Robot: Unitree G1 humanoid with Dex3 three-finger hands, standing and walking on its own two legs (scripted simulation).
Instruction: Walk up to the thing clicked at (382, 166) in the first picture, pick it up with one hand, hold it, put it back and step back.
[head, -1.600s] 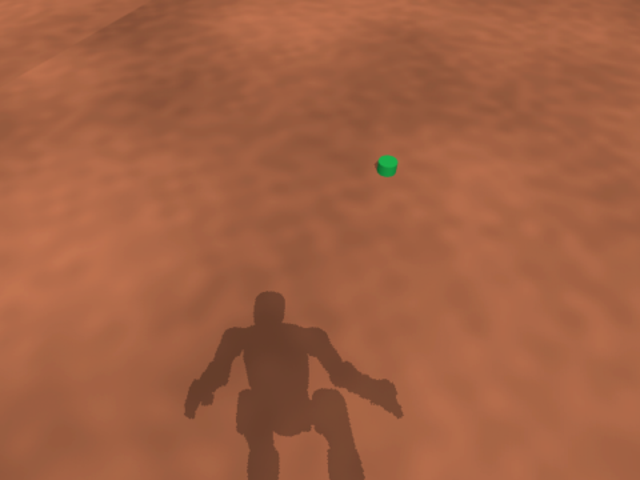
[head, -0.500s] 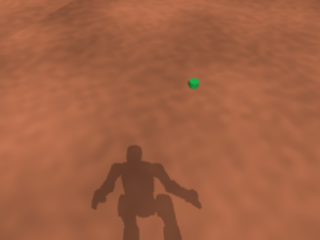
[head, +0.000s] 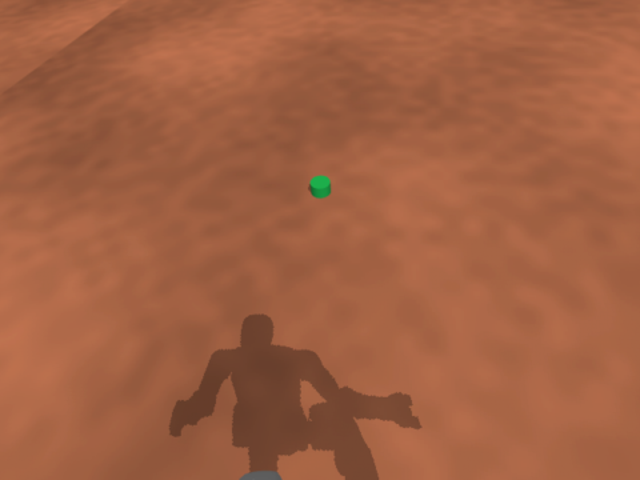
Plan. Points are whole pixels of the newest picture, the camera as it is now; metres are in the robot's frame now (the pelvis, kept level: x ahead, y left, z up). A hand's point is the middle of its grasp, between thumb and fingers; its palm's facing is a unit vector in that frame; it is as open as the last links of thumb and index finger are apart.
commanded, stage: walk up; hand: left
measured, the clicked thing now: (320, 186) +1.42 +0.12 -0.73
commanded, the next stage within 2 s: none
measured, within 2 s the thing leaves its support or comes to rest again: neither
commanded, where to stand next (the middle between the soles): +1.03 -0.09 m, yaw -9 degrees
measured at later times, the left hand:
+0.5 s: hand (181, 341) +0.35 +0.28 -0.14, palm faces -0.17 -0.92 -0.34, open 7.4 cm
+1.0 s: hand (257, 216) +0.62 +0.18 -0.10, palm faces -0.18 -0.90 -0.39, open 7.4 cm
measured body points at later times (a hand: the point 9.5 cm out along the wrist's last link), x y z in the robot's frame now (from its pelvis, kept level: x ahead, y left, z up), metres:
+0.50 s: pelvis +0.26 +0.02 +0.01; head +0.29 +0.03 +0.46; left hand +0.36 +0.33 -0.12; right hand +0.32 -0.31 -0.08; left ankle +0.31 +0.12 -0.73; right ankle +0.19 -0.11 -0.64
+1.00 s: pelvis +0.48 -0.06 +0.01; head +0.50 -0.10 +0.46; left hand +0.62 +0.22 -0.08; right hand +0.49 -0.38 -0.12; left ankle +0.50 +0.10 -0.65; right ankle +0.50 -0.17 -0.73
